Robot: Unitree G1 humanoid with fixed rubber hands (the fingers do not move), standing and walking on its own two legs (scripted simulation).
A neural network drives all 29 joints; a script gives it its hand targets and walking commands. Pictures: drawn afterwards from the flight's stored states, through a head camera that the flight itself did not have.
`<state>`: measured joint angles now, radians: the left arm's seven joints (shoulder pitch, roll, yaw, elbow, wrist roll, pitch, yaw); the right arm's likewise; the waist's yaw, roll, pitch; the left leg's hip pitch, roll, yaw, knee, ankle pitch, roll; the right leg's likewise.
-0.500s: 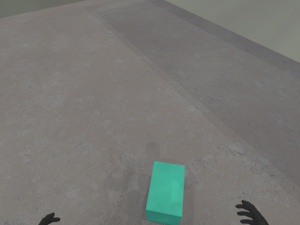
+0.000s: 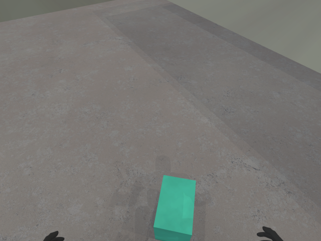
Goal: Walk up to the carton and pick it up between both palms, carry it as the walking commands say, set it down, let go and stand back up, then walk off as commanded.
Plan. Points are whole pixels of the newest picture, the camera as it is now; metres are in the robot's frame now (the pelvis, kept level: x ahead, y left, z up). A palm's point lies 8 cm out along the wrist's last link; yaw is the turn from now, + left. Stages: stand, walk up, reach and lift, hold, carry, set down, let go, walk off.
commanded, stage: stand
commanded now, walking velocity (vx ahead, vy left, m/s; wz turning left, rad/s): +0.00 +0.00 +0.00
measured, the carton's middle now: (175, 210) +0.41 -0.07 -0.65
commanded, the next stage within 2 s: walk off in 1.02 s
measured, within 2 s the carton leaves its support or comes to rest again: neither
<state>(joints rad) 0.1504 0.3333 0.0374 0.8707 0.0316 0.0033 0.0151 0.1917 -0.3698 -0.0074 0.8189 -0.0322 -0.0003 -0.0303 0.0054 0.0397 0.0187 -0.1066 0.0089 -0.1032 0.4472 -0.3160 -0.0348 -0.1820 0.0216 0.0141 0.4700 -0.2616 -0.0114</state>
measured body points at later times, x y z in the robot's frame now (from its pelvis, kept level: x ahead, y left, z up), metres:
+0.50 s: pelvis -0.02 +0.00 +0.00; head -0.02 -0.01 +0.45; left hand +0.09 +0.31 -0.10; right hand +0.08 -0.30 -0.12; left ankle -0.04 +0.15 -0.74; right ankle -0.01 -0.11 -0.74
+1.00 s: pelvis -0.02 +0.01 +0.01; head -0.02 +0.00 +0.46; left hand +0.08 +0.32 -0.10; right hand +0.07 -0.31 -0.12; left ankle -0.04 +0.15 -0.74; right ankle -0.01 -0.11 -0.74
